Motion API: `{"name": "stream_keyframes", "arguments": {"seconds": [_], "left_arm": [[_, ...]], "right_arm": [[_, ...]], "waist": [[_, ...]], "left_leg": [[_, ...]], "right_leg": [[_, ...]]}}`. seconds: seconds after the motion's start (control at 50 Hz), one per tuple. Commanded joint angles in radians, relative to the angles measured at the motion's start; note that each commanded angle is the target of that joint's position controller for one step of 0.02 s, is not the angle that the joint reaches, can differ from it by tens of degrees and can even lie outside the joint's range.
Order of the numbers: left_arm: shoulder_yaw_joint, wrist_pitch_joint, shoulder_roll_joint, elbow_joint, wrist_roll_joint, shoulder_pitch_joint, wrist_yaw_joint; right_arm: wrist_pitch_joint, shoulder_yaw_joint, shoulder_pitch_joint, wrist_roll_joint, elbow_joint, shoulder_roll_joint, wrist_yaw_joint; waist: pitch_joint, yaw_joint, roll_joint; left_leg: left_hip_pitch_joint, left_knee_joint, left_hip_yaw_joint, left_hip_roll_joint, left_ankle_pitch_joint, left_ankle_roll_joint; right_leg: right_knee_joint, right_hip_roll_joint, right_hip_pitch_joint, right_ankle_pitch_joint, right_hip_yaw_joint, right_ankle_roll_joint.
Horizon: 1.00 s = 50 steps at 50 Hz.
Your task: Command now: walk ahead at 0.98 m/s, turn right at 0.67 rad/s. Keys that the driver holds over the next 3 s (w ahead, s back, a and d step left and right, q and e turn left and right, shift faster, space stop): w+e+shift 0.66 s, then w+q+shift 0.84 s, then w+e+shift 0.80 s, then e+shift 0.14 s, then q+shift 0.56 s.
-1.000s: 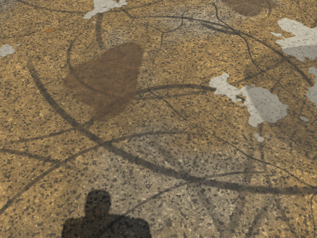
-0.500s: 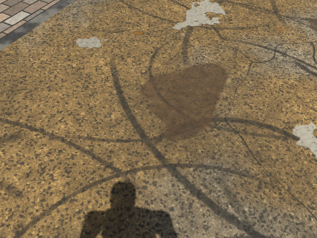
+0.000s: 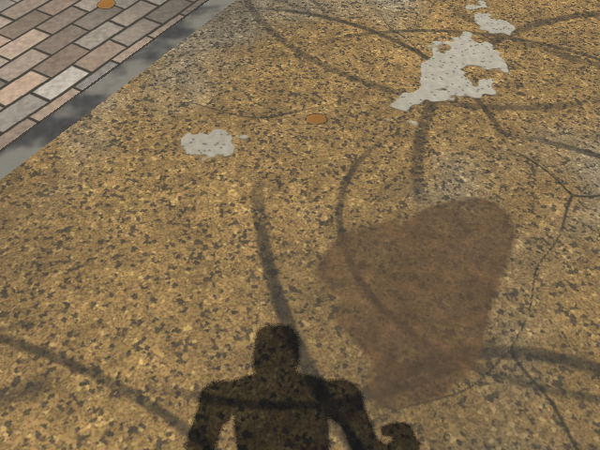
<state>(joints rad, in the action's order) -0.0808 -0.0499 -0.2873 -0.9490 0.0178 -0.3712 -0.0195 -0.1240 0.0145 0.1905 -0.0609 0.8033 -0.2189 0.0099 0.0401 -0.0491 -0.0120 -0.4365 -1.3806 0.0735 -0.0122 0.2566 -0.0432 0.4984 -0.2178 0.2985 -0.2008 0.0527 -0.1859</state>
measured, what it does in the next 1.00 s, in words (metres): walks ahead, turning right: left foot, then right foot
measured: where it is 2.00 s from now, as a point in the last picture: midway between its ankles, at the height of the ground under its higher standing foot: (487, 102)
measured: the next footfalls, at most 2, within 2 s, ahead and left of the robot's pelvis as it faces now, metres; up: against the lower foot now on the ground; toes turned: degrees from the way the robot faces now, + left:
left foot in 0.30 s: +0.51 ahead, +0.13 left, +0.00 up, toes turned -18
right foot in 0.76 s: +0.77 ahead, -0.25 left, +0.00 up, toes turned -42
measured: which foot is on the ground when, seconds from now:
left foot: up 0.00-0.28, down 0.30-0.72, up 0.74-1.00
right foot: down 0.00-0.28, up 0.30-0.74, down 0.76-1.00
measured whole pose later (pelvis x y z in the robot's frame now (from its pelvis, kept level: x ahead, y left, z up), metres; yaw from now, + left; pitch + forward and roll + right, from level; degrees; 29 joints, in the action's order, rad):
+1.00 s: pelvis +0.83 -0.24 +0.01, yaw -35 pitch -1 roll -2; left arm -0.05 -0.11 -0.27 -0.87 0.02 -0.42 -0.02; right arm -0.02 0.02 0.25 -0.01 0.80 -0.25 0.04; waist 0.03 -0.02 -0.03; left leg -0.73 -1.16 0.05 0.13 0.11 -0.06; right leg 0.31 -0.12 0.01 -0.30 0.16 -0.11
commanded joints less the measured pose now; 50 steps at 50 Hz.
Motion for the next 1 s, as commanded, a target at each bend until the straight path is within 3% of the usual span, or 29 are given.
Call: {"name": "stream_keyframes", "arguments": {"seconds": [0.02,0.1,0.18,0.22,0.26,0.28,0.3,0.32,0.34,0.36,0.4,0.42,0.46,0.5,0.56,0.62,0.68,0.7,0.72,0.74,0.76,0.78,0.8,0.82,0.84,0.9,0.92,0.94,1.0], "left_arm": [[0.0,-0.047,-0.067,0.055,-0.01,-0.006,0.008],[-0.008,-0.063,-0.093,0.081,-0.019,-0.064,0.006],[-0.022,-0.052,-0.125,0.071,-0.032,-0.169,0.002],[-0.025,-0.045,-0.128,0.075,-0.029,-0.165,0.012],[-0.035,-0.049,-0.178,0.089,-0.022,-0.129,0.015],[-0.044,-0.054,-0.213,0.108,-0.023,-0.064,0.01],[-0.033,-0.065,-0.16,0.138,-0.021,-0.018,0.004],[0.013,-0.064,0.027,0.174,-0.072,-0.123,0.013],[0.016,-0.045,-0.064,0.201,-0.061,-0.09,0.024],[0.004,-0.03,-0.103,0.194,-0.032,0.02,0.022],[0.004,-0.011,-0.075,0.213,0.001,0.118,-0.008],[0.008,0.004,-0.048,0.232,0.011,0.109,-0.024],[0.022,0.03,-0.003,0.273,0.016,0.159,-0.038],[0.034,0.042,0.003,0.327,0.021,0.228,-0.053],[0.044,0.043,-0.023,0.384,0.015,0.314,-0.067],[0.055,0.041,-0.033,0.415,0.016,0.431,-0.086],[0.055,0.031,-0.051,0.393,0.022,0.394,-0.082],[0.047,0.024,-0.071,0.361,0.029,0.292,-0.072],[0.028,0.02,-0.104,0.296,0.032,0.098,-0.055],[0.0,0.019,-0.155,0.225,0.036,-0.101,-0.032],[-0.027,0.023,-0.245,0.211,0.04,-0.071,-0.008],[-0.036,0.02,-0.317,0.266,0.042,-0.026,0.0],[-0.038,0.021,-0.257,0.262,0.029,-0.049,0.01],[-0.027,0.007,-0.223,0.228,0.03,-0.008,0.02],[-0.013,-0.012,-0.164,0.214,0.034,0.033,0.017],[0.016,-0.062,-0.072,0.187,0.012,0.069,0.014],[0.02,-0.074,-0.053,0.17,0.003,0.061,0.009],[0.016,-0.086,-0.07,0.16,-0.002,0.039,0.004],[0.023,-0.1,-0.042,0.138,-0.001,0.021,-0.004]], "right_arm": [[0.022,-0.004,0.006,-0.031,-0.115,-0.079,0.007],[0.026,-0.032,-0.257,0.0,-0.232,-0.072,0.023],[0.026,-0.041,-0.349,0.022,-0.27,-0.064,0.022],[0.022,-0.037,-0.35,0.025,-0.284,-0.078,0.012],[0.014,-0.003,-0.199,0.031,-0.251,-0.158,-0.01],[0.007,0.019,-0.023,0.034,-0.21,-0.203,-0.024],[0.006,0.051,0.199,0.017,-0.169,-0.28,-0.048],[0.008,0.068,0.256,-0.038,-0.157,-0.328,-0.052],[0.021,0.082,0.219,-0.011,-0.151,-0.307,-0.035],[0.025,0.063,0.13,0.0,-0.16,-0.2,-0.029],[0.024,0.047,0.112,-0.001,-0.116,-0.134,-0.022],[0.017,0.043,0.131,0.004,-0.087,-0.124,-0.022],[0.0,0.036,0.164,0.031,-0.036,-0.083,-0.007],[-0.012,0.037,0.161,0.043,-0.015,-0.087,0.001],[-0.025,0.041,0.117,0.036,-0.004,-0.122,-0.001],[-0.024,0.048,0.18,0.036,0.026,-0.174,-0.007],[-0.003,0.058,0.264,0.032,0.037,-0.249,-0.028],[0.01,0.061,0.265,0.029,0.041,-0.283,-0.036],[0.023,0.063,0.233,0.025,0.033,-0.308,-0.039],[0.034,0.062,0.187,0.028,0.019,-0.312,-0.038],[0.04,0.044,0.246,0.017,0.003,-0.197,-0.023],[0.036,0.021,0.364,0.079,-0.064,-0.137,-0.017],[0.025,0.037,0.186,0.076,-0.082,-0.219,-0.022],[0.022,0.031,0.158,0.083,-0.085,-0.19,-0.017],[0.029,0.025,0.165,0.069,-0.061,-0.169,-0.01],[0.092,0.023,0.243,0.044,0.003,-0.113,0.021],[0.102,0.028,0.222,0.047,0.011,-0.106,0.028],[0.108,0.024,0.177,0.048,-0.009,-0.084,0.034],[0.1,0.022,0.012,0.059,-0.05,-0.076,0.04]], "waist": [[0.04,0.096,-0.065],[0.113,0.026,-0.019],[0.033,-0.063,0.057],[-0.001,-0.055,0.074],[-0.126,0.028,0.092],[-0.214,0.134,0.092],[-0.339,0.226,0.044],[-0.486,0.154,-0.25],[-0.506,0.151,-0.259],[-0.317,0.152,-0.136],[-0.132,0.126,-0.016],[-0.101,0.094,-0.069],[-0.051,0.065,-0.083],[-0.018,0.046,-0.084],[0.045,0.011,-0.078],[0.112,0.041,-0.022],[0.041,0.008,-0.073],[-0.017,-0.054,-0.099],[-0.098,-0.146,-0.119],[-0.169,-0.243,-0.098],[-0.211,-0.136,0.104],[-0.445,-0.038,0.269],[-0.378,-0.116,0.045],[-0.171,-0.058,0.026],[-0.067,-0.003,-0.057],[0.004,0.092,-0.004],[0.031,0.094,-0.015],[0.043,0.085,0.042],[0.104,0.055,0.042]], "left_leg": [[-0.233,0.102,0.025,0.099,0.037,0.034],[-0.126,0.516,-0.073,0.096,-0.228,0.086],[-0.055,0.742,-0.108,0.014,-0.383,0.068],[0.007,0.857,-0.093,-0.012,-0.339,0.055],[0.234,0.905,-0.067,-0.043,-0.232,0.034],[0.44,0.919,-0.033,0.0,-0.196,0.019],[0.693,0.864,0.075,0.144,0.034,-0.007],[1.004,0.924,0.551,0.503,0.205,-0.112],[0.936,1.03,0.759,0.506,0.405,-0.139],[0.765,1.076,0.587,0.426,0.421,-0.109],[0.535,1.115,0.32,0.341,0.112,-0.074],[0.471,1.125,0.248,0.331,0.044,-0.074],[0.413,1.157,0.122,0.312,-0.067,-0.05],[0.369,1.193,-0.001,0.305,-0.202,-0.035],[0.288,1.249,-0.192,0.251,-0.34,-0.006],[0.308,1.282,-0.327,0.212,-0.544,0.024],[0.438,1.107,-0.351,0.243,-1.168,0.034],[0.438,0.975,-0.336,0.271,-1.27,0.02],[0.395,0.781,-0.313,0.295,-1.304,-0.01],[0.271,0.495,-0.315,0.266,-1.159,-0.031],[0.014,0.074,-0.29,0.129,-0.05,-0.027],[-0.269,-0.262,-0.101,0.024,0.282,-0.016],[-0.337,-0.245,-0.002,0.044,0.118,-0.03],[-0.354,-0.173,-0.014,0.07,0.05,-0.027],[-0.303,-0.08,-0.006,0.116,0.022,-0.026],[-0.146,0.056,0.025,0.168,-0.022,-0.011],[-0.174,0.093,0.026,0.172,-0.052,-0.014],[-0.213,0.13,0.012,0.176,-0.103,-0.011],[-0.283,0.31,-0.061,0.138,-0.273,-0.029]], "right_leg": [[-0.336,0.307,-0.01,-0.1,-0.547,-0.16],[-0.402,0.224,0.153,0.14,-0.429,-0.106],[-0.301,0.221,-0.07,0.525,-0.422,-0.029],[-0.21,0.229,-0.173,0.643,-0.43,-0.004],[0.02,0.236,-0.222,0.827,-0.446,0.034],[0.213,0.211,-0.15,0.759,-0.441,0.045],[0.468,0.181,-0.006,0.525,-0.395,0.043],[0.808,0.084,0.338,-0.301,-0.257,0.073],[0.917,0.156,0.452,-0.253,-0.185,0.059],[0.887,0.21,0.489,-0.131,-0.161,0.06],[0.829,0.263,0.466,-0.077,-0.141,0.07],[0.823,0.283,0.459,-0.08,-0.139,0.077],[0.82,0.32,0.496,-0.075,-0.127,0.077],[0.802,0.337,0.533,-0.004,-0.105,0.08],[0.638,0.33,0.488,0.165,-0.061,0.079],[0.378,0.279,0.372,0.234,0.078,0.039],[0.273,0.165,0.192,0.158,0.146,-0.013],[0.246,0.132,0.054,0.109,0.114,-0.031],[0.217,0.114,-0.155,0.066,0.06,-0.053],[0.109,0.123,-0.408,0.044,-0.001,-0.072],[0.138,0.317,-0.602,-0.072,-0.229,-0.064],[-0.014,0.618,-0.834,-0.118,-0.776,-0.183],[-0.159,0.569,-0.707,-0.201,-0.727,-0.128],[-0.209,0.558,-0.508,-0.167,-0.597,-0.109],[-0.243,0.522,-0.332,-0.116,-0.497,-0.074],[-0.344,0.446,-0.081,-0.054,-0.271,0.005],[-0.358,0.41,-0.083,0.018,-0.182,0.045],[-0.388,0.417,-0.078,0.065,-0.151,0.056],[-0.415,0.327,-0.115,0.333,0.06,0.112]]}}
Over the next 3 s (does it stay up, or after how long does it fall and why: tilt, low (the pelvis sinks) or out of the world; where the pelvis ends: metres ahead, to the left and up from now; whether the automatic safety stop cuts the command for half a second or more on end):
stays up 2.28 -0.85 0.00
